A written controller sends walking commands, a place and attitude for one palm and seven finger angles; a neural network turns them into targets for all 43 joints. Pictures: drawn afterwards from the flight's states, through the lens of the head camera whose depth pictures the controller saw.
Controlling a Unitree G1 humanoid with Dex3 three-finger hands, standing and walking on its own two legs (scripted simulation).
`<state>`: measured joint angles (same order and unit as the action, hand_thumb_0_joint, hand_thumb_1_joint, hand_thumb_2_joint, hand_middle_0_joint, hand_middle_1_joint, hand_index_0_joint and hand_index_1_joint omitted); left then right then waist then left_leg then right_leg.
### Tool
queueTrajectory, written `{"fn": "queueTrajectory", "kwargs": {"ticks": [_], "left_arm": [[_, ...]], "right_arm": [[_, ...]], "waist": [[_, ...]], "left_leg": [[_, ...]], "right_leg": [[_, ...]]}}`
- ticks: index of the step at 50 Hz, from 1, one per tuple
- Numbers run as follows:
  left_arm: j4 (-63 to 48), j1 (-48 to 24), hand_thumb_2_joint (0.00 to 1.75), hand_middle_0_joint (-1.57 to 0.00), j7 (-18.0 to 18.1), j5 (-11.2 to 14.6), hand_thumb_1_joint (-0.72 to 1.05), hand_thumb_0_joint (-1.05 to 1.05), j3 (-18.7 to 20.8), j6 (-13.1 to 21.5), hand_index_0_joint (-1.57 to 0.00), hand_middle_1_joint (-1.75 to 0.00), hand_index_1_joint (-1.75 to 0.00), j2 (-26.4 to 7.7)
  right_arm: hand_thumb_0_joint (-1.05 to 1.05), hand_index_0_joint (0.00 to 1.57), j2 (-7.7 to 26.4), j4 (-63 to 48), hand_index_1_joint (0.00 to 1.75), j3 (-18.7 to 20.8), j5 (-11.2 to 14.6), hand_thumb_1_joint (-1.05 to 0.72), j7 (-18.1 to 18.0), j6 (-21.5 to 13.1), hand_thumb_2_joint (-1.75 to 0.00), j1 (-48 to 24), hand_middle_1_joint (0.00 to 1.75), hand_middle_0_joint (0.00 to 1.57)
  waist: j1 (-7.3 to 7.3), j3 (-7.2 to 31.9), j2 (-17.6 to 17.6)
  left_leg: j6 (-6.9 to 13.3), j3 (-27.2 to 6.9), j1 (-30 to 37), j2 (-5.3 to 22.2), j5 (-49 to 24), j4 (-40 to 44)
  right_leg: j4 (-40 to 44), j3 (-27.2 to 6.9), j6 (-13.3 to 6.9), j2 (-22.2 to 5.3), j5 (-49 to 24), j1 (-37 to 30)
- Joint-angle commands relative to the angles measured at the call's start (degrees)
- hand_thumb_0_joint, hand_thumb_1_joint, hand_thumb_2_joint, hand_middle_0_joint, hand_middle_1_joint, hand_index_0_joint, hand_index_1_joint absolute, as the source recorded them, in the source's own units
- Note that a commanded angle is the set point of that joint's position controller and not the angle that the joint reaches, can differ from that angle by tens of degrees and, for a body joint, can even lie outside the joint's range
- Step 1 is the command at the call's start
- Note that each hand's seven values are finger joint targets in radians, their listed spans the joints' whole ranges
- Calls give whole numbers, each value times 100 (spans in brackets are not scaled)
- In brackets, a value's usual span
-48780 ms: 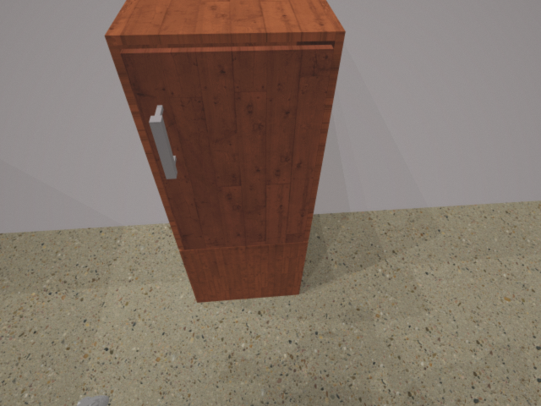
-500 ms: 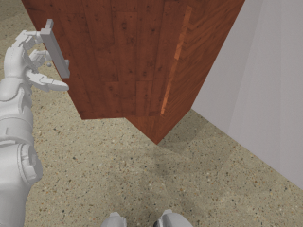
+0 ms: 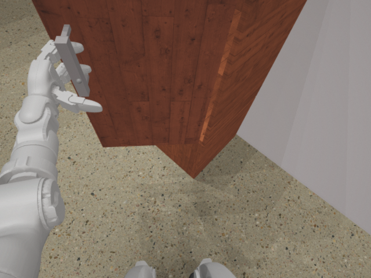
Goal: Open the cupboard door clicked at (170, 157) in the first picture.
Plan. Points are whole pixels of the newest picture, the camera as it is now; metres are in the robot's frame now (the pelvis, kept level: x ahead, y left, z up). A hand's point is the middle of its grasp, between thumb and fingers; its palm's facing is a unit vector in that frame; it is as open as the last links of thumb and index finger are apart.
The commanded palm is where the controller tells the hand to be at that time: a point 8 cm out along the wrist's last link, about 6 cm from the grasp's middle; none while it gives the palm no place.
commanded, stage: slide the fingers in behind the handle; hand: left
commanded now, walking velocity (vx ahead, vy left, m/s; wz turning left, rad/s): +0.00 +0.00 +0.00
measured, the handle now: (76, 63) +0.55 +0.20 +0.11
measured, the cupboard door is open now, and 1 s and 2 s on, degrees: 48 48 75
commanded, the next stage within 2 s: close the thumb around the handle in 0.38 s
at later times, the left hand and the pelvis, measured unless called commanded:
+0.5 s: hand (79, 83) +0.49 +0.18 +0.11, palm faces +0.00 -1.00 +0.00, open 14.0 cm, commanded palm +0.48 +0.22 +0.10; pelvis +0.00 +0.00 +0.00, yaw +0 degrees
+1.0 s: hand (79, 81) +0.49 +0.18 +0.11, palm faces +0.00 -1.00 +0.00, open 7.2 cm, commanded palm +0.47 +0.22 +0.10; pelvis -0.01 -0.01 +0.00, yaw +0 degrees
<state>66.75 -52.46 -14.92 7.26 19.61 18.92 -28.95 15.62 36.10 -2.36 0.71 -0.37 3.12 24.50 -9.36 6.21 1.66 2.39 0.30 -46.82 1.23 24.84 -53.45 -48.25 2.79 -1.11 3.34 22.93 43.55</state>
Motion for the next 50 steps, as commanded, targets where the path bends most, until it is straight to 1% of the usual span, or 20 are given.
{"fn": "queueTrajectory", "kwargs": {"ticks": [1, 6, 7, 9, 11, 12, 16, 17, 18, 24, 27, 28, 32, 35, 39, 40, 43, 45, 48, 50], "left_arm": [[-1275, -2796, 30, -30, 130, 46, -50, 0, 207, 393, -30, -120, -120, -1322], [-1054, -2807, 30, -30, 194, -27, -50, 0, 161, 418, -30, -120, -120, -1276], [-1062, -2800, 30, -30, 201, -71, -50, 0, 326, 431, -30, -120, -120, -1507], [-1152, -2749, 30, -30, 160, -72, -50, 0, 317, 455, -30, -120, -120, -1518], [-1181, -2585, 30, -30, 97, 18, -50, 0, 292, 469, -30, -120, -120, -1392], [-1166, -2558, 30, -30, 83, 23, -50, 0, 376, 465, -30, -120, -120, -1508], [-1350, -2658, 30, -30, 32, 78, -50, 0, 93, 477, -30, -120, -120, -1145], [-1303, -2604, 30, -30, 41, 70, -50, 0, 209, 474, -30, -120, -120, -1292], [-1314, -2567, 30, -30, 33, 96, -50, 0, 99, 456, -30, -120, -120, -1140], [-1126, -2698, 30, -30, 109, 39, -50, 0, 5, 397, -30, -120, -120, -1098], [-1261, -2750, 37, -31, 174, 27, -33, 0, 121, 512, -31, -122, -122, -1202], [-1242, -2876, 40, -32, 182, 24, -28, 0, 52, 516, -32, -122, -122, -1155], [-1001, -2678, 49, -33, 187, -24, -5, 0, 323, 480, -33, -125, -125, -1515], [-1207, -2680, 56, -34, 128, -17, 12, 0, 284, 501, -34, -127, -127, -1489], [-1188, -2686, 66, -36, 44, 77, 34, 0, 99, 493, -36, -129, -129, -1220], [-1158, -2558, 68, -36, 28, 91, 40, 0, 196, 472, -36, -130, -130, -1316], [-971, -2722, 76, -38, 39, 82, 56, 0, 239, 406, -38, -131, -131, -1438], [-1010, -2660, 80, -38, 42, 68, 68, 0, 126, 388, -38, -133, -133, -1277], [-1154, -2690, 88, -40, 65, 43, 84, 0, 212, 458, -40, -134, -134, -1389], [-1206, -2698, 90, -40, 48, 52, 90, 0, 27, 463, -40, -135, -135, -1129]], "right_arm": [[0, 20, 1062, -281, 30, 418, -49, -90, -41, -96, -90, 878, 30, 20], [0, 20, 1031, -313, 30, 387, -45, -90, -44, -107, -90, 841, 30, 20], [0, 20, 1061, -305, 30, 399, -41, -90, -60, -105, -90, 843, 30, 20], [0, 20, 1039, -338, 30, 394, -41, -90, -63, -105, -90, 825, 30, 20], [0, 20, 1025, -376, 30, 397, -38, -90, -61, -109, -90, 825, 30, 20], [0, 20, 1037, -362, 30, 389, -30, -90, -64, -99, -90, 812, 30, 20], [0, 20, 1011, -368, 30, 410, -21, -90, -64, -94, -90, 785, 30, 20], [0, 20, 1039, -331, 30, 424, -16, -90, -69, -81, -90, 797, 30, 20], [0, 20, 1024, -348, 30, 420, -13, -90, -62, -84, -90, 765, 30, 20], [0, 20, 1041, -296, 30, 406, -11, -90, -84, -100, -90, 738, 30, 20], [0, 20, 1045, -283, 30, 426, -24, -90, -82, -142, -90, 743, 30, 20], [0, 20, 1036, -272, 30, 405, -31, -90, -84, -152, -90, 734, 30, 20], [0, 20, 1061, -299, 30, 377, -21, -90, -97, -161, -90, 742, 30, 20], [0, 20, 1046, -366, 30, 383, -23, -90, -93, -166, -90, 716, 30, 20], [0, 20, 1040, -346, 30, 398, -6, -90, -91, -164, -90, 717, 30, 20], [0, 20, 1058, -353, 30, 403, -1, -90, -99, -159, -90, 708, 30, 20], [0, 20, 1079, -299, 30, 382, -4, -90, -128, -153, -90, 734, 30, 20], [0, 20, 1054, -330, 30, 382, -5, -90, -113, -169, -90, 734, 30, 20], [0, 20, 1055, -308, 30, 395, -20, -90, -112, -176, -90, 762, 30, 20], [0, 20, 1030, -320, 30, 403, -19, -90, -89, -177, -90, 737, 30, 20]], "waist": [[-90, 2433, 726], [-153, 2233, 475], [-111, 2387, 440], [-59, 2515, 625], [-43, 2581, 583], [-17, 2579, 572], [-89, 2468, 667], [-48, 2475, 567], [-58, 2436, 613], [-121, 2106, 533], [-71, 2410, 594], [-126, 2320, 610], [-46, 2330, 408], [-11, 2465, 595], [-92, 2375, 540], [-44, 2358, 473], [-118, 2107, 342], [-92, 2185, 476], [-56, 2442, 582], [-80, 2372, 622]], "left_leg": [[-88, -449, 2356, 22, -2596, 474], [-52, -401, 2074, -4, -2387, 478], [-54, -393, 2070, 3, -2356, 469], [-71, -380, 2158, -5, -2478, 469], [-55, -350, 2209, -15, -2622, 434], [-64, -338, 2188, -5, -2611, 447], [-71, -379, 2358, 7, -2617, 471], [-84, -392, 2336, 24, -2584, 485], [-82, -372, 2319, 5, -2519, 510], [-67, -388, 2088, -10, -2050, 582], [-78, -424, 2296, -5, -2168, 546], [-78, -422, 2222, -8, -2117, 549], [-32, -342, 1883, -53, -1971, 556], [-44, -318, 1969, -50, -2044, 541], [-49, -334, 2072, -30, -2043, 553], [-43, -319, 2007, -28, -1992, 545], [-24, -338, 1794, -30, -1809, 577], [-29, -318, 1883, -43, -1839, 580], [-49, -355, 2064, -27, -2105, 530], [-64, -361, 2143, -20, -2127, 536]], "right_leg": [[396, -62, -36, 66, -1892, -397], [411, -97, -10, 54, -1894, -501], [396, -120, 6, 45, -1900, -540], [385, -129, -8, 40, -2002, -627], [381, -129, -15, 52, -2146, -710], [390, -137, -2, 48, -2167, -716], [419, -86, -18, 66, -2024, -537], [423, -94, -7, 67, -2013, -555], [446, -93, -6, 63, -1984, -564], [504, -105, -10, 34, -1641, -422], [469, -112, -22, 37, -1667, -436], [468, -111, -14, 31, -1642, -410], [475, -180, -1, 23, -1738, -744], [464, -179, -6, 26, -1800, -780], [502, -159, 5, 42, -1773, -652], [512, -164, -1, 37, -1747, -679], [526, -170, 13, 24, -1634, -635], [535, -169, 3, 25, -1635, -622], [471, -162, -7, 20, -1797, -633], [472, -131, -6, 33, -1758, -528]]}}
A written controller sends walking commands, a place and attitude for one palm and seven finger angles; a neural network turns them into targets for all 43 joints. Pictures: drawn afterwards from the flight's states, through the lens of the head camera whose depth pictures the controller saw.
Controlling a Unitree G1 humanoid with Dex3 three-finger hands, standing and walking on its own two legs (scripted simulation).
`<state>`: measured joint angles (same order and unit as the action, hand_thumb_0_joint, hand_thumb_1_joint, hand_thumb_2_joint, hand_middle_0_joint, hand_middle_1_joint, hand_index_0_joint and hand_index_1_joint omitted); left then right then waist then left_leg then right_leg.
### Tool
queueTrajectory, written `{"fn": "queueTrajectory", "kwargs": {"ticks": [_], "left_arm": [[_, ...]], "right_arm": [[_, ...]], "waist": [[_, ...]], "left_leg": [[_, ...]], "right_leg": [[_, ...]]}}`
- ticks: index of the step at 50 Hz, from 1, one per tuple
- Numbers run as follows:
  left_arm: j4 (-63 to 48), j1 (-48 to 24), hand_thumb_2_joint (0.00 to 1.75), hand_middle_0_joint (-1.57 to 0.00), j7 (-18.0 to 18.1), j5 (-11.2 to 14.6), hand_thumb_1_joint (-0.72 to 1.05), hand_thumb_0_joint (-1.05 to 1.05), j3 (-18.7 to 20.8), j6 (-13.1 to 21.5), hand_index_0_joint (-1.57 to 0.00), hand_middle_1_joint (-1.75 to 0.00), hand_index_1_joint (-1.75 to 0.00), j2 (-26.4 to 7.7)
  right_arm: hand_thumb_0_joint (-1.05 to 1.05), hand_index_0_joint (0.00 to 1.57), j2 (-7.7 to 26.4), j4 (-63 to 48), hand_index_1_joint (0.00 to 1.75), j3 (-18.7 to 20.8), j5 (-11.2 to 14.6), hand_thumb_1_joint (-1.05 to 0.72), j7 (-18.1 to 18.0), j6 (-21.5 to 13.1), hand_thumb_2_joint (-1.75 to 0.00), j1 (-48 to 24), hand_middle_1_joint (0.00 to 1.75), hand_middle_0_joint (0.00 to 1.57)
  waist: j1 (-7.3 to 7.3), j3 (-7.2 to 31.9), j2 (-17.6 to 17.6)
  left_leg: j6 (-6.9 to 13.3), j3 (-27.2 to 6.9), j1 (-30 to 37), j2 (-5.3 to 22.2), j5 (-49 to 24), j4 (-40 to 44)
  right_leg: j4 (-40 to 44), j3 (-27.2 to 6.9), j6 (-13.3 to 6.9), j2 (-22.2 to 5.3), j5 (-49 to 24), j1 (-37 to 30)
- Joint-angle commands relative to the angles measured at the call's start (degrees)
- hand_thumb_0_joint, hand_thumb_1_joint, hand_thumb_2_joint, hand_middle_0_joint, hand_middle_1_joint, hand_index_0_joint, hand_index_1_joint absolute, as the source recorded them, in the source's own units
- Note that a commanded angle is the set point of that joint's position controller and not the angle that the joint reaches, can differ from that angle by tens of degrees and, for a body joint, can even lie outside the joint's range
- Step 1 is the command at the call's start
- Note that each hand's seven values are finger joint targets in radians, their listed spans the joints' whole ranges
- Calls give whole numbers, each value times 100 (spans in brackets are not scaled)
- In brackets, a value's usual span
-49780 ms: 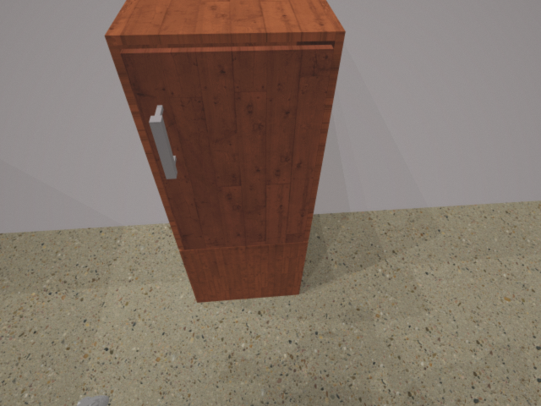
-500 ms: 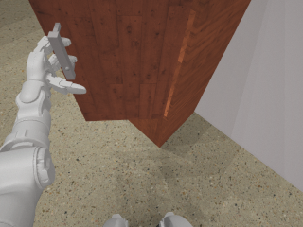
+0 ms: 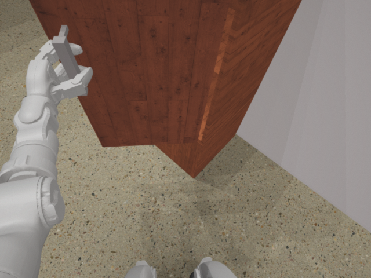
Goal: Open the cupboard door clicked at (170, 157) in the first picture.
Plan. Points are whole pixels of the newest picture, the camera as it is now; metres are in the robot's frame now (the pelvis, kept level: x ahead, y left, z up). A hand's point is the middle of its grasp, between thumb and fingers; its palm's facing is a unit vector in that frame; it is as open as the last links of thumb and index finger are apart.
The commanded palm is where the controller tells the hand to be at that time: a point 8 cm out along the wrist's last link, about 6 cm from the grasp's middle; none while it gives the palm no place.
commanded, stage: close the thumb around the handle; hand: left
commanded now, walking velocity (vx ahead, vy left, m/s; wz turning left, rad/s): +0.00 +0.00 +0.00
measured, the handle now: (74, 62) +0.56 +0.21 +0.11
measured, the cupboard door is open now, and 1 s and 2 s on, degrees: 48 75 93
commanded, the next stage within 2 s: pull the door open along its arc in 0.18 s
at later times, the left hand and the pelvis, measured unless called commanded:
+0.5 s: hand (80, 84) +0.49 +0.18 +0.11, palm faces +0.00 -1.00 +0.00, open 5.9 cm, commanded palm +0.45 +0.23 +0.10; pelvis +0.01 +0.00 +0.00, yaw -1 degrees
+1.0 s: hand (108, 134) +0.37 +0.12 +0.12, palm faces +0.35 -0.93 +0.08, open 6.3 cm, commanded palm +0.31 +0.17 +0.10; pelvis +0.01 -0.01 +0.02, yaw +1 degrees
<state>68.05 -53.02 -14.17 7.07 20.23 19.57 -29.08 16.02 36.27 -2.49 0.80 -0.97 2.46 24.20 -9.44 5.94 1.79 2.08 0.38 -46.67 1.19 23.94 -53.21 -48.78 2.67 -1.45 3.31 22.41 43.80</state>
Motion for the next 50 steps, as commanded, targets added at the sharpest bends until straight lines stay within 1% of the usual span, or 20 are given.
{"fn": "queueTrajectory", "kwargs": {"ticks": [1, 2, 4, 7, 9, 10, 12, 15, 21, 31, 32, 35, 36, 37, 38, 41, 44, 46, 47, 50], "left_arm": [[-1457, -2763, 90, -40, -21, 104, 90, 0, -104, 448, -40, -135, -135, -1014], [-1237, -2469, 90, -40, 6, 78, 90, 0, 82, 410, -40, -135, -135, -1169], [-1385, -2633, 90, -40, 9, 75, 90, 0, 75, 408, -40, -135, -135, -1239], [-1371, -2388, 90, -40, 11, 69, 90, 0, 147, 404, -40, -135, -135, -1275], [-1294, -2558, 90, -40, 55, 52, 90, 0, 78, 368, -40, -135, -135, -1244], [-1287, -2579, 90, -40, 67, 58, 90, 0, 24, 357, -40, -135, -135, -1149], [-1304, -2347, 90, -40, 83, 54, 90, 0, 258, 386, -40, -135, -135, -1378], [-1424, -2603, 90, -40, 53, 54, 90, 0, 84, 397, -40, -135, -135, -1223], [-1694, -1656, 90, -40, -13, 173, 90, 0, 198, 420, -40, -135, -135, -1155], [-3628, 1083, 90, -40, 6, 582, 90, 0, -72, 95, -40, -135, -135, -396], [-3831, 1535, 90, -40, 40, 619, 90, 0, -115, 43, -40, -135, -135, -264], [-4522, 2201, 90, -40, 146, 706, 90, 0, -159, -94, -40, -135, -135, -92], [-5051, 2195, 90, -40, 919, 1049, 90, 0, 640, -163, -40, -135, -135, -2], [-5112, 2622, 90, -40, 1293, 933, 90, 0, 103, -265, -40, -135, -135, 660], [-5093, 2839, 90, -40, 1618, 839, 90, 0, 175, -333, -40, -135, -135, 717], [-5783, 2992, 90, -40, 2463, 448, 90, 0, -66, -367, -40, -135, -135, 1024], [-6195, 3145, 90, -40, 3213, 8, 90, 0, -619, -513, -40, -135, -135, 1651], [-6227, 3171, 90, -40, 3702, -344, 90, 0, -882, -666, -40, -135, -135, 1839], [-6311, 3126, 90, -40, 3925, -501, 90, 0, -1087, -765, -40, -135, -135, 2031], [-6515, 3128, 90, -40, 4311, -823, 90, 0, -1660, -1022, -40, -135, -135, 2506]], "right_arm": [[0, 20, 979, -317, 30, 421, -33, -90, -23, -123, -90, 804, 30, 20], [0, 20, 1005, -306, 30, 437, -37, -90, -19, -112, -90, 794, 30, 20], [0, 20, 1010, -318, 30, 428, -31, -90, -26, -102, -90, 787, 30, 20], [0, 20, 992, -346, 30, 425, -23, -90, -25, -77, -90, 765, 30, 20], [0, 20, 1000, -333, 30, 408, -21, -90, -27, -60, -90, 755, 30, 20], [0, 20, 987, -345, 30, 412, -28, -90, -19, -70, -90, 754, 30, 20], [0, 20, 1003, -371, 30, 427, -31, -90, -30, -69, -90, 773, 30, 20], [0, 20, 973, -358, 30, 413, -27, -90, -23, -70, -90, 746, 30, 20], [0, 20, 956, -543, 30, 441, -10, -90, 8, -32, -90, 662, 30, 20], [0, 20, 790, -1101, 30, 499, 160, -90, 80, -28, -90, 113, 30, 20], [0, 20, 749, -1133, 30, 487, 175, -90, 103, -47, -90, 11, 30, 20], [0, 20, 715, -1253, 30, 478, 191, -90, 109, -98, -90, -220, 30, 20], [0, 20, 511, -1289, 30, 472, 164, -90, 112, -185, -90, -469, 30, 20], [0, 20, 469, -1294, 30, 438, 140, -90, 148, -264, -90, -538, 30, 20], [0, 20, 479, -1203, 30, 444, 122, -90, 169, -299, -90, -519, 30, 20], [0, 20, 424, -1168, 30, 454, -14, -90, 194, -336, -90, -688, 30, 20], [0, 20, 294, -1168, 30, 421, -134, -90, 230, -314, -90, -953, 30, 20], [0, 20, 281, -1156, 30, 422, -215, -90, 210, -234, -90, -1097, 30, 20], [0, 20, 247, -1172, 30, 399, -228, -90, 214, -187, -90, -1226, 30, 20], [0, 20, 194, -1192, 30, 382, -280, -90, 178, -73, -90, -1417, 30, 20]], "waist": [[-101, 2455, 662], [-20, 2435, 528], [-58, 2456, 458], [37, 2489, 586], [-41, 2194, 464], [-60, 2217, 456], [42, 2479, 391], [-41, 2366, 449], [227, 2641, 428], [707, 2433, 115], [794, 2295, 229], [803, 1923, -39], [1319, 1877, -28], [1113, 1739, 13], [1097, 1511, -173], [1082, 1560, -272], [1078, 1515, -124], [1002, 1334, -417], [1001, 1317, -337], [901, 1225, -232]], "left_leg": [[-37, -398, 2259, -12, -2183, 491], [-36, -380, 2187, -10, -2155, 484], [-18, -350, 2077, -16, -2064, 511], [-38, -349, 2165, -20, -2278, 500], [-27, -347, 1968, -20, -2004, 548], [-15, -333, 1970, -34, -1955, 557], [-11, -320, 2036, -43, -2191, 525], [-16, -316, 2038, -37, -2142, 525], [-15, -245, 2149, -57, -2490, 542], [8, -42, 2248, -54, -3087, 856], [-18, -30, 2286, -43, -3125, 914], [-15, 20, 2176, -59, -2804, 1062], [-74, 44, 1988, -99, -2783, 1122], [-118, 84, 2079, -102, -2648, 1188], [-164, 52, 1998, -80, -2501, 1219], [-156, 69, 2076, -106, -2424, 1222], [-186, 69, 2187, -103, -2293, 1260], [-154, 25, 2139, -92, -2034, 1287], [-152, 29, 2166, -105, -1883, 1325], [-149, 20, 2301, -106, -1667, 1372]], "right_leg": [[495, -95, 8, 45, -1752, -514], [515, -110, 20, 51, -1761, -538], [531, -139, 40, 40, -1783, -671], [493, -121, 17, 39, -1918, -683], [534, -121, 32, 36, -1731, -620], [554, -134, 37, 40, -1723, -660], [512, -152, 31, 32, -1963, -845], [534, -146, 39, 36, -1941, -787], [478, -137, 7, 47, -2269, -1135], [627, -104, 12, 22, -2953, -2044], [646, -92, 18, 10, -2957, -2034], [747, -68, 44, -3, -2899, -2139], [809, 3, 22, 2, -2727, -2267], [822, 23, 45, 3, -2642, -2200], [830, 72, 40, -5, -2498, -2109], [851, 6, 39, -68, -2518, -2279], [873, -20, 19, -153, -2388, -2274], [989, -48, 28, -189, -2105, -2242], [1039, -80, 21, -226, -1949, -2224], [1152, -91, -3, -259, -1720, -2192]]}}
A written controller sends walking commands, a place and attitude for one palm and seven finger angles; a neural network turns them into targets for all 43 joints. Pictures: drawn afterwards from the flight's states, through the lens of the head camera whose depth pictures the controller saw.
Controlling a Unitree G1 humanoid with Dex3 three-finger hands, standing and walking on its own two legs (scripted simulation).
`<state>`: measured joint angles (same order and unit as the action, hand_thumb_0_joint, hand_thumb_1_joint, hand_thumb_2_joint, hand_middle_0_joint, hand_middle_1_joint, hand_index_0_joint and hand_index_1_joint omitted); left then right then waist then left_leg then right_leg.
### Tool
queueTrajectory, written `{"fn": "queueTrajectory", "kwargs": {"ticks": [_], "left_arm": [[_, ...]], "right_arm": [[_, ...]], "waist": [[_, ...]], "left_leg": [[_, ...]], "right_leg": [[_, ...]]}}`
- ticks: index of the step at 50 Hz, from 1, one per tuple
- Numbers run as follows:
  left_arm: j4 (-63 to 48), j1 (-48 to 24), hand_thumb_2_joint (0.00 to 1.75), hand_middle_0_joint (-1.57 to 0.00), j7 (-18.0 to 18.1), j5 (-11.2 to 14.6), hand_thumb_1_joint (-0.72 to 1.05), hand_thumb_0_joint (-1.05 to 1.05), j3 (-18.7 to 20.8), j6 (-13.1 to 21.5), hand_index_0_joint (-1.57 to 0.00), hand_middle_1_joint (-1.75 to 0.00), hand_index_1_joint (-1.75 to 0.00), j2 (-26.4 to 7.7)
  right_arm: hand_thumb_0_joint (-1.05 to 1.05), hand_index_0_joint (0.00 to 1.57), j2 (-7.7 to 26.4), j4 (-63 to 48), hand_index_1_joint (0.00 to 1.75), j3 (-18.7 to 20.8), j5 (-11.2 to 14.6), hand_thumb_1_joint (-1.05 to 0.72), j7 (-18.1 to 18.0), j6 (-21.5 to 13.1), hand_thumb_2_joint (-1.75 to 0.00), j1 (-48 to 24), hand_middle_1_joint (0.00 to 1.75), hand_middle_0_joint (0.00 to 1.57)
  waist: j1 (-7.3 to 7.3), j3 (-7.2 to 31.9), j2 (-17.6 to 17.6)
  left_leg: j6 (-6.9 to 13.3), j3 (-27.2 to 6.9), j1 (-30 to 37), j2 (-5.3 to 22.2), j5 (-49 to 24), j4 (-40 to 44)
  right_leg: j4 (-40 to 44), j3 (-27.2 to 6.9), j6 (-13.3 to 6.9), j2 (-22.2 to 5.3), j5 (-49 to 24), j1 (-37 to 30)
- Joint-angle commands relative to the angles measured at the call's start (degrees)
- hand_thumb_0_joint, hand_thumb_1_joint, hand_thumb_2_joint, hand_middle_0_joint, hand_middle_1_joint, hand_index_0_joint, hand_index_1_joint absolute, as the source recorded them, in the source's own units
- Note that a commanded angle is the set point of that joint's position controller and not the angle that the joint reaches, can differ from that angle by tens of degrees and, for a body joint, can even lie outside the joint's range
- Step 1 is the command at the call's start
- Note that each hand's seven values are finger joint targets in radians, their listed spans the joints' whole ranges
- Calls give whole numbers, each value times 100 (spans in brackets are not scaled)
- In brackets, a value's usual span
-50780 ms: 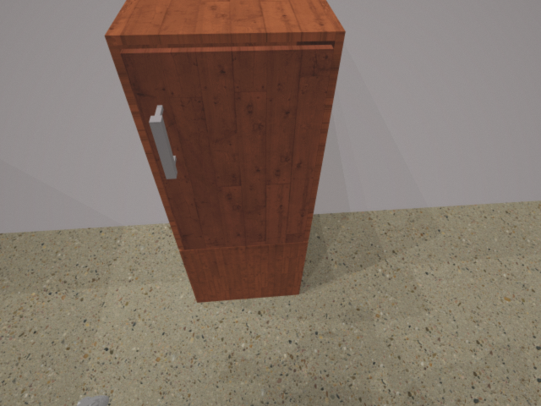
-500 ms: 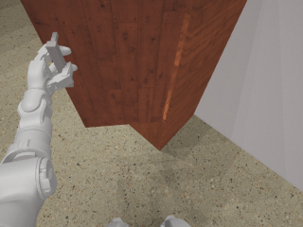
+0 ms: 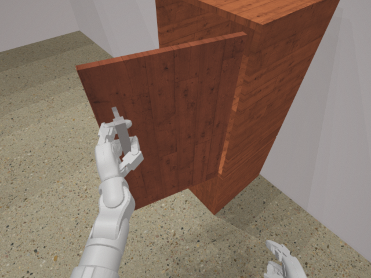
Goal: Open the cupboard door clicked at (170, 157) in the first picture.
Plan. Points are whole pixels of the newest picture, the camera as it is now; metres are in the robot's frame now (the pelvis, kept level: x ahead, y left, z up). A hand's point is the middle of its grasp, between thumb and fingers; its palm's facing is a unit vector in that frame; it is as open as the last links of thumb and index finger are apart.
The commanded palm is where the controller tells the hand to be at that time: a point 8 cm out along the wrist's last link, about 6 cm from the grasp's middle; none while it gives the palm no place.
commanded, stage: pull the door open along its arc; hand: left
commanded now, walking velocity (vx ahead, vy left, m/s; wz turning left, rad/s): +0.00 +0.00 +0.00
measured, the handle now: (123, 137) +0.41 +0.16 +0.09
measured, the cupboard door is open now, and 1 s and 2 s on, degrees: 75 93 95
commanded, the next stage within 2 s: open thumb and fingers to let go in 0.36 s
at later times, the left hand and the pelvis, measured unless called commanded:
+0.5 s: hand (170, 183) +0.28 +0.04 +0.09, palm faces +0.35 -0.94 +0.00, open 6.0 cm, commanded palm +0.25 +0.09 +0.08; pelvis +0.00 -0.03 +0.00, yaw +3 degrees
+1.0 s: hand (163, 185) +0.29 +0.06 +0.09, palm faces +0.38 -0.93 +0.00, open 12.8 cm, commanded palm +0.25 +0.09 +0.08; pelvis -0.01 -0.02 +0.00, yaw +3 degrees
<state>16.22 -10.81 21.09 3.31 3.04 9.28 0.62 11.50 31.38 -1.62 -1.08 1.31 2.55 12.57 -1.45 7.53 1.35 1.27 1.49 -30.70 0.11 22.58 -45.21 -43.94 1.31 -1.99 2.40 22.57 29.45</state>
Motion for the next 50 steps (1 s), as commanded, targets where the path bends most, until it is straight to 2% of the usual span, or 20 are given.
{"fn": "queueTrajectory", "kwargs": {"ticks": [1, 4, 7, 13, 16, 18, 20, 21, 23, 26, 29, 31, 33, 37, 38, 40, 41, 43, 45, 50], "left_arm": [[-1306, -1031, 90, -40, 812, -496, 90, 0, -77, -37, -40, -135, -135, -380], [-1691, -765, 90, -40, 763, -504, 90, 0, -535, -94, -40, -135, -135, 30], [-1973, -205, 90, -40, 711, -491, 90, 0, -903, -117, -40, -135, -135, 348], [-2506, 467, 90, -40, 863, -595, 90, 0, -1341, -227, -40, -135, -135, 609], [-2571, 863, 90, -40, 999, -774, 90, 0, -1602, -310, -40, -135, -135, 800], [-2704, 809, 90, -40, 1056, -861, 90, 0, -1709, -329, -40, -135, -135, 843], [-2805, 1139, 90, -40, 1049, -818, 90, 0, -1922, -365, -40, -135, -135, 1083], [-2777, 1106, 90, -40, 1049, -799, 90, 0, -1904, -389, -40, -135, -135, 1033], [-2680, 229, 90, -40, 1139, -746, 90, 0, -1618, -379, -40, -135, -135, 725], [-2425, 182, 81, -38, 1171, -682, 69, 0, -1356, -348, -38, -133, -133, 575], [-2352, 277, 72, -37, 1087, -691, 48, 0, -1457, -303, -37, -130, -130, 715], [-2366, 288, 66, -36, 1020, -688, 34, 0, -1388, -249, -36, -129, -129, 613], [-2462, 147, 60, -35, 991, -711, 20, 0, -1568, -216, -35, -127, -127, 793], [-2652, 428, 48, -33, 971, -746, -8, 0, -1647, -204, -33, -124, -124, 833], [-2689, 419, 45, -32, 972, -741, -15, 0, -1757, -211, -32, -124, -124, 935], [-2765, 266, 39, -32, 981, -731, -29, 0, -1707, -173, -32, -122, -122, 841], [-2776, 317, 36, -31, 979, -707, -36, 0, -1671, -164, -31, -122, -122, 785], [-2817, 116, 30, -30, 986, -754, -50, 0, -1782, -130, -30, -120, -120, 858], [-2714, -65, 30, -30, 1010, -804, -50, 0, -1827, -111, -30, -120, -120, 882], [-2542, -301, 30, -26, 1112, -864, -50, 0, -1969, -125, -26, -95, -95, 1026]], "right_arm": [[0, 20, 652, -691, 30, 309, -118, -90, -83, -53, -90, -238, 30, 20], [0, 20, 579, -740, 30, 307, -114, -90, -124, -20, -90, -406, 30, 20], [0, 20, 538, -790, 30, 300, -110, -90, -123, -19, -90, -478, 30, 20], [0, 20, 465, -883, 30, 251, -118, -90, -116, -61, -90, -677, 30, 20], [0, 20, 420, -892, 30, 258, -136, -90, -106, -84, -90, -746, 30, 20], [0, 20, 393, -879, 30, 240, -142, -90, -106, -101, -90, -819, 30, 20], [0, 20, 349, -898, 30, 242, -124, -90, -82, -150, -90, -894, 30, 20], [0, 20, 355, -880, 30, 236, -114, -90, -77, -166, -90, -885, 30, 20], [0, 20, 371, -757, 30, 193, -117, -90, -144, -144, -90, -969, 30, 20], [0, 20, 346, -691, 30, 189, -152, -90, -203, -160, -90, -1017, 30, 20], [0, 20, 323, -701, 30, 196, -161, -90, -195, -162, -90, -961, 30, 20], [0, 20, 336, -692, 30, 212, -145, -90, -193, -139, -90, -925, 30, 20], [0, 20, 334, -723, 30, 220, -148, -90, -173, -136, -90, -895, 30, 20], [0, 20, 335, -821, 30, 238, -130, -90, -134, -114, -90, -850, 30, 20], [0, 20, 331, -846, 30, 235, -127, -90, -123, -129, -90, -869, 30, 20], [0, 20, 351, -836, 30, 240, -130, -90, -132, -149, -90, -858, 30, 20], [0, 20, 356, -846, 30, 235, -134, -90, -145, -155, -90, -882, 30, 20], [0, 20, 354, -829, 30, 230, -140, -90, -145, -192, -90, -891, 30, 20], [0, 20, 362, -781, 30, 227, -133, -90, -144, -206, -90, -890, 30, 20], [0, 20, 369, -754, 30, 253, -120, -90, -131, -271, -90, -878, 30, 20]], "waist": [[32, 1035, -458], [44, 1111, -321], [65, 985, -439], [61, 650, -543], [81, 478, -737], [63, 491, -693], [94, 525, -582], [84, 456, -682], [-16, 291, -655], [115, 407, -790], [127, 597, -780], [141, 671, -780], [73, 718, -631], [127, 838, -547], [92, 773, -512], [52, 775, -673], [80, 743, -656], [26, 706, -533], [-11, 640, -485], [-4, 758, -453]], "left_leg": [[-48, -120, 711, 11, -1488, 560], [-52, -81, 912, 3, -1515, 590], [-55, -103, 994, 18, -1588, 627], [-37, -141, 960, -26, -1380, 626], [-29, -167, 915, -57, -1270, 551], [-22, -180, 928, -90, -1186, 528], [-32, -167, 1007, -101, -1193, 490], [-30, -187, 1004, -105, -1158, 479], [-19, -209, 921, -146, -954, 463], [-28, -237, 833, -184, -876, 445], [-24, -227, 873, -171, -1070, 473], [-31, -231, 865, -158, -1151, 491], [-18, -215, 971, -131, -1261, 472], [-32, -211, 1004, -103, -1433, 468], [-26, -211, 1016, -100, -1392, 429], [-21, -228, 986, -92, -1320, 406], [-23, -236, 924, -105, -1268, 386], [-11, -237, 965, -95, -1228, 335], [-11, -256, 957, -87, -1137, 325], [-15, -295, 952, -65, -1072, 320]], "right_leg": [[748, 26, 63, -170, -1722, -808], [806, -13, 54, -213, -1883, -935], [844, 7, 49, -228, -2027, -1037], [1011, -112, 95, -334, -2002, -1069], [1144, -203, 112, -387, -1875, -1054], [1193, -278, 111, -431, -1705, -1008], [1230, -274, 103, -436, -1715, -1040], [1284, -268, 104, -436, -1620, -1003], [1372, -367, 137, -493, -1280, -814], [1474, -528, 174, -552, -1132, -912], [1306, -473, 192, -547, -1661, -1060], [1202, -407, 179, -526, -1861, -1126], [1071, -305, 166, -487, -2035, -1027], [887, -178, 115, -424, -2215, -1063], [896, -172, 123, -419, -2179, -967], [894, -162, 132, -401, -2017, -903], [921, -192, 124, -409, -1930, -921], [913, -207, 117, -407, -1768, -757], [900, -152, 77, -371, -1411, -583], [794, -51, 20, -307, -1090, -464]]}}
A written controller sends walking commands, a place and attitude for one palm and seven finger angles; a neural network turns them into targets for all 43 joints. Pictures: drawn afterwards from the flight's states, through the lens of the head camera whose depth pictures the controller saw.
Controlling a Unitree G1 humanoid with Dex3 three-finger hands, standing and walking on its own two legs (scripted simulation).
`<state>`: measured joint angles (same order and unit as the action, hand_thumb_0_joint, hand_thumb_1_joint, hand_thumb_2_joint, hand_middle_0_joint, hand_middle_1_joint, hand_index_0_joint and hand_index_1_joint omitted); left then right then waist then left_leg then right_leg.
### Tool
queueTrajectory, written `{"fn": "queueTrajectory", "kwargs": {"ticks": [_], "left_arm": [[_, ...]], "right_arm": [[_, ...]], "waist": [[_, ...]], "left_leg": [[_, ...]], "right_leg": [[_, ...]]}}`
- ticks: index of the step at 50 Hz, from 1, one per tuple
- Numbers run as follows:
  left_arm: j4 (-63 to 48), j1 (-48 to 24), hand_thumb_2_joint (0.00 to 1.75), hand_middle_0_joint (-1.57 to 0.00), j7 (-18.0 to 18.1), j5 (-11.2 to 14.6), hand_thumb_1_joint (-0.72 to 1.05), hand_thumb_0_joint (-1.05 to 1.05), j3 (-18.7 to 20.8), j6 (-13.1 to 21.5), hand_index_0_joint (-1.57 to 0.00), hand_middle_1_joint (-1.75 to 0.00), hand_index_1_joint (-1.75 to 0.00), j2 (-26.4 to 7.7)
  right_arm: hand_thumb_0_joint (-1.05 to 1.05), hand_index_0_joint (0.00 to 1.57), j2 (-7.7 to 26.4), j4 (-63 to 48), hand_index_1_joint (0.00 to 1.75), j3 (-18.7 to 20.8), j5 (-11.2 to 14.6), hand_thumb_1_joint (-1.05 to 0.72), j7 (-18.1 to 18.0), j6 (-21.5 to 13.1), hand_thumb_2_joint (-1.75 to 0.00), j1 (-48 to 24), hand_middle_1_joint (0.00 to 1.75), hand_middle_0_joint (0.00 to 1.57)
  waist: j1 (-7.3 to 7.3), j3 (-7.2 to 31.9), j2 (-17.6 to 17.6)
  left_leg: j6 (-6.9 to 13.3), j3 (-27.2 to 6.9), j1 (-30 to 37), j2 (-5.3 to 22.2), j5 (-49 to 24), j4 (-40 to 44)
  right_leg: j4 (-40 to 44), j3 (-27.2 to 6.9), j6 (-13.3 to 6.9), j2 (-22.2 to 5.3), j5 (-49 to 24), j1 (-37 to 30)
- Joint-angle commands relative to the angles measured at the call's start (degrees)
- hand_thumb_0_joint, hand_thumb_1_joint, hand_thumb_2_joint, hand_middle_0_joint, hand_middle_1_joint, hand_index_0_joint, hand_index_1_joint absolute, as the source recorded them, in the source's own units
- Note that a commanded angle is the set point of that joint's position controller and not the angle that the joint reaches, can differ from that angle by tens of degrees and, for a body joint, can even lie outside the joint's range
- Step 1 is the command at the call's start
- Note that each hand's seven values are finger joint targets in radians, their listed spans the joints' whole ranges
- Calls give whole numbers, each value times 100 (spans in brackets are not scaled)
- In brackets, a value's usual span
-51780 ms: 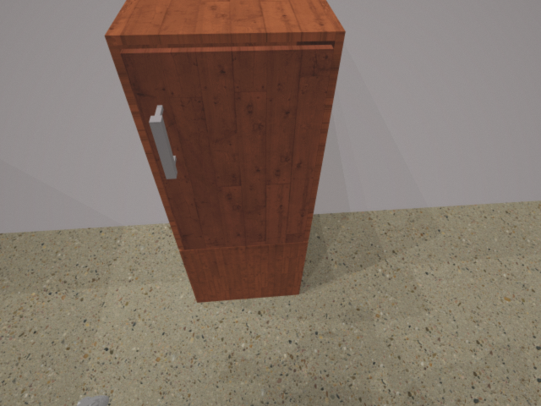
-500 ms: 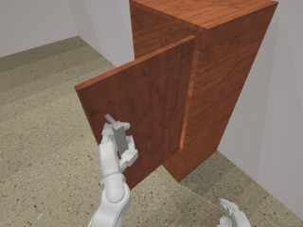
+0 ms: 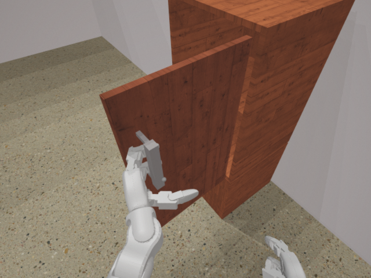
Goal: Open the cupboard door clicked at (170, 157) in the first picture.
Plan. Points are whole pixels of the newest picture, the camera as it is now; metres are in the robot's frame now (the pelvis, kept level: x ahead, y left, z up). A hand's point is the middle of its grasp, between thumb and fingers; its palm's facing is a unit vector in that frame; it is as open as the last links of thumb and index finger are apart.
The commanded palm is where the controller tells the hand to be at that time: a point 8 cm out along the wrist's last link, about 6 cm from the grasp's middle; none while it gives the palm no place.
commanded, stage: open thumb and fingers to let go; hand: left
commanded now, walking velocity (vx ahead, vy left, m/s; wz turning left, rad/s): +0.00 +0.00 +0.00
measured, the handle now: (150, 160) +0.34 +0.10 +0.09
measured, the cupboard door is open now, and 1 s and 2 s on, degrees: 93 95 95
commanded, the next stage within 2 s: slide the hand sideways off the handle in 0.28 s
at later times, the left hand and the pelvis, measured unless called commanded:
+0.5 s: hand (163, 185) +0.29 +0.06 +0.08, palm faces +0.06 -1.00 -0.07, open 15.5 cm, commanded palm +0.27 +0.09 +0.09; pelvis -0.02 +0.01 +0.00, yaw +0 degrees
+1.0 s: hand (152, 203) +0.25 +0.08 +0.08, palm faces -0.14 -0.99 +0.00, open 16.3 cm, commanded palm +0.22 +0.14 +0.09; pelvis +0.00 +0.02 +0.00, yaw -2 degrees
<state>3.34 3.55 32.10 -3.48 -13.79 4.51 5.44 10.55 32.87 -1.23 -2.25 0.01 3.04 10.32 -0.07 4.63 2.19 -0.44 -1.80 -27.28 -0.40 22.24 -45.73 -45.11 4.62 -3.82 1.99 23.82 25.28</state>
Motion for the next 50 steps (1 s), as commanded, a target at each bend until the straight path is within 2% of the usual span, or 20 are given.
{"fn": "queueTrajectory", "kwargs": {"ticks": [1, 4, 6, 13, 14, 19, 20, 21, 22, 24, 26, 28, 29, 33, 35, 36, 41, 42, 44, 50], "left_arm": [[-1143, -1699, 30, -25, 19, -189, -50, 0, -298, 315, -25, -90, -90, 577], [-1161, -1880, 30, -22, 72, -172, -50, 0, -304, 300, -22, -75, -75, 619], [-969, -1862, 30, -21, 94, -175, -50, 0, -281, 249, -21, -65, -65, 611], [-849, -2262, 30, -15, 210, -154, -50, 0, -246, 221, -15, -30, -30, 679], [-774, -2303, 30, -15, 214, -166, -50, 0, -258, 220, -15, -30, -30, 703], [-692, -2562, 30, -15, 234, -184, -50, 0, -324, 238, -15, -30, -30, 778], [-616, -2444, 30, -15, -917, -659, -50, 0, -1363, 481, -15, -30, -30, 254], [-986, -2797, 30, -15, -1566, -424, -50, 0, -1006, 722, -15, -30, -30, -88], [-1153, -2789, 30, -15, -2031, -302, -50, 0, -1002, 914, -15, -30, -30, -217], [-1057, -2653, 30, -15, -2876, 104, -50, 0, -955, 1086, -15, -30, -30, -356], [-979, -2510, 30, -15, -3326, 687, -50, 0, -800, 1023, -15, -30, -30, -221], [-918, -2177, 30, -15, -3282, 1071, -50, 0, -442, 930, -15, -30, -30, -240], [-953, -2086, 30, -15, -3174, 1131, -50, 0, -334, 891, -15, -30, -30, -247], [-1210, -1412, 30, -15, -2720, 877, -50, 0, -31, 841, -15, -30, -30, -499], [-1427, -1130, 30, -15, -2649, 716, -50, 0, -70, 877, -15, -30, -30, -539], [-1462, -1017, 30, -15, -2625, 644, -50, 0, 27, 877, -15, -30, -30, -713], [-1876, -307, 30, -15, -2661, 590, -50, 0, 240, 861, -15, -30, -30, -938], [-2037, -220, 30, -15, -2688, 623, -50, 0, 173, 847, -15, -30, -30, -855], [-2200, -85, 30, -15, -2717, 649, -50, 0, 268, 809, -15, -30, -30, -963], [-2820, 828, 30, -15, -2912, 809, -50, 0, 439, 808, -15, -30, -30, -1081]], "right_arm": [[0, 20, 464, -897, 30, 210, 2, -90, 2, -323, -90, -634, 30, 20], [0, 20, 459, -886, 30, 214, 1, -90, 2, -338, -90, -645, 30, 20], [0, 20, 475, -877, 30, 207, 3, -90, 7, -340, -90, -649, 30, 20], [0, 20, 445, -830, 30, 188, -1, -90, 17, -366, -90, -729, 30, 20], [0, 20, 440, -797, 30, 189, 2, -90, 15, -376, -90, -722, 30, 20], [0, 20, 439, -755, 30, 182, 9, -90, 40, -399, -90, -716, 30, 20], [0, 20, 623, -590, 30, 181, 69, -90, 68, -350, -90, -309, 30, 20], [0, 20, 635, -787, 30, 241, 133, -90, 26, -346, -90, -196, 30, 20], [0, 20, 606, -877, 30, 203, 157, -90, -22, -411, -90, -249, 30, 20], [0, 20, 639, -962, 30, 138, 238, -90, -98, -506, -90, -212, 30, 20], [0, 20, 640, -1096, 30, 73, 338, -90, -148, -605, -90, -272, 30, 20], [0, 20, 658, -1163, 30, 52, 376, -90, -176, -713, -90, -369, 30, 20], [0, 20, 666, -1179, 30, 37, 385, -90, -166, -756, -90, -408, 30, 20], [0, 20, 672, -1270, 30, 61, 338, -90, -40, -828, -90, -350, 30, 20], [0, 20, 672, -1348, 30, 79, 316, -90, 12, -834, -90, -312, 30, 20], [0, 20, 697, -1354, 30, 83, 302, -90, 30, -819, -90, -294, 30, 20], [0, 20, 678, -1480, 30, 72, 295, -90, 56, -776, -90, -295, 30, 20], [0, 20, 657, -1537, 30, 56, 290, -90, 54, -781, -90, -314, 30, 20], [0, 20, 673, -1547, 30, 49, 292, -90, 39, -772, -90, -269, 30, 20], [0, 20, 670, -1637, 30, 72, 296, -90, 14, -860, -90, -145, 30, 20]], "waist": [[-123, 989, -550], [-123, 1120, -500], [-95, 1018, -631], [-86, 1027, -586], [-136, 960, -669], [-149, 947, -569], [-584, 655, -890], [-455, 1109, -646], [-387, 1288, -396], [-445, 1197, -305], [-419, 1007, -252], [-283, 850, -485], [-239, 752, -496], [-30, 837, -586], [-30, 810, -562], [11, 805, -496], [79, 748, -414], [43, 723, -367], [6, 669, -358], [7, 822, -294]], "left_leg": [[159, 27, 601, -14, -1030, 393], [156, 35, 639, -3, -1083, 399], [150, 25, 581, -5, -1015, 415], [150, 38, 581, -15, -827, 452], [152, 28, 599, -4, -834, 439], [137, -1, 572, -8, -683, 489], [238, -22, 693, -17, -853, 499], [266, -14, 716, -32, -964, 498], [288, 24, 817, -56, -1033, 454], [288, -15, 879, -67, -867, 499], [263, -82, 875, -44, -547, 624], [206, -128, 740, -27, -190, 762], [195, -135, 701, -28, -126, 810], [181, -91, 670, 13, -353, 877], [187, -39, 656, 38, -467, 846], [190, -26, 609, 29, -500, 834], [183, 55, 567, 45, -634, 792], [191, 84, 558, 43, -668, 771], [187, 90, 514, 31, -689, 734], [180, 102, 515, 15, -1076, 559]], "right_leg": [[949, -368, 203, -258, -1185, -49], [884, -330, 186, -236, -1206, -53], [942, -327, 186, -232, -1077, -46], [1046, -362, 181, -240, -661, 19], [1048, -332, 179, -230, -662, 72], [1013, -295, 167, -222, -470, 147], [929, -471, 183, -227, -1074, 344], [820, -458, 156, -259, -1366, 99], [755, -483, 162, -265, -1524, 24], [793, -458, 165, -242, -1334, 72], [906, -364, 161, -174, -867, 149], [991, -273, 193, -132, -421, 164], [1009, -257, 195, -130, -336, 181], [884, -216, 181, -131, -497, 39], [837, -220, 186, -132, -609, 53], [829, -251, 171, -133, -627, -7], [798, -283, 154, -120, -782, -92], [791, -290, 177, -129, -868, -71], [768, -302, 187, -120, -951, -69], [605, -279, 205, -103, -1515, -134]]}}
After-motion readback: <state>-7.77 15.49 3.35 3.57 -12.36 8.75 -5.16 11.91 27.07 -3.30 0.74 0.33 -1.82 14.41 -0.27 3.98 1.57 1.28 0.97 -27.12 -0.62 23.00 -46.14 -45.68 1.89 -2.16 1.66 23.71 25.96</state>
